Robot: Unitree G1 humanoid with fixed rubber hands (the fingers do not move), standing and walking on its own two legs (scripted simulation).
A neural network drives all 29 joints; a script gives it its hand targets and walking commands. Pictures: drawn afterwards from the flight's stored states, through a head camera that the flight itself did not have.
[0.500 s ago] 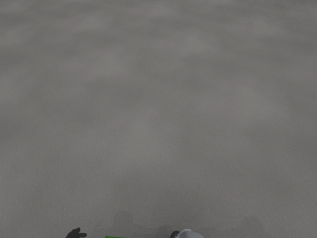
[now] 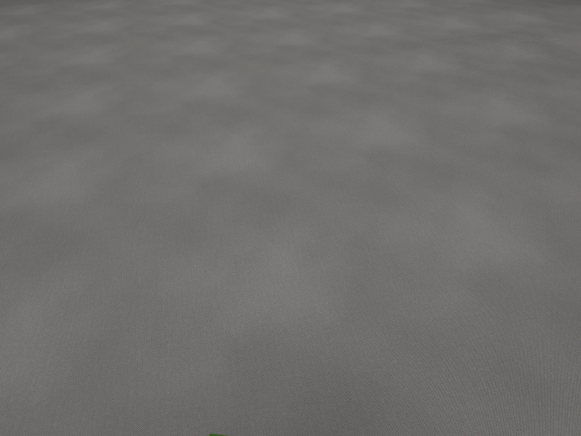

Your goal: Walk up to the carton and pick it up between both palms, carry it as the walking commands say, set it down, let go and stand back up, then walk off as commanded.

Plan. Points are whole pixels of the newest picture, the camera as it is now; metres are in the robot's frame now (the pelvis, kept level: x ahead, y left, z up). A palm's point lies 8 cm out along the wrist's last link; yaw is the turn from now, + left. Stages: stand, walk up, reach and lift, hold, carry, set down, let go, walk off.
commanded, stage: stand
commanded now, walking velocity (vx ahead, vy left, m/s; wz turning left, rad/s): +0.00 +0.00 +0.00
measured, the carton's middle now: out of the picture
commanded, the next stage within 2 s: none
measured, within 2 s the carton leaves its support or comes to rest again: neither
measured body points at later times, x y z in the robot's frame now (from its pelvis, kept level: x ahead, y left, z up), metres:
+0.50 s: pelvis -0.08 +0.00 +0.00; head -0.08 +0.00 +0.45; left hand -0.05 +0.23 -0.16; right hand -0.14 -0.22 -0.16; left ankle -0.07 +0.14 -0.74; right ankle +0.00 -0.11 -0.74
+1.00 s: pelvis -0.08 +0.02 +0.00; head -0.08 +0.01 +0.45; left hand -0.09 +0.23 -0.16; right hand -0.12 -0.20 -0.16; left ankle -0.07 +0.14 -0.74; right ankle +0.00 -0.11 -0.74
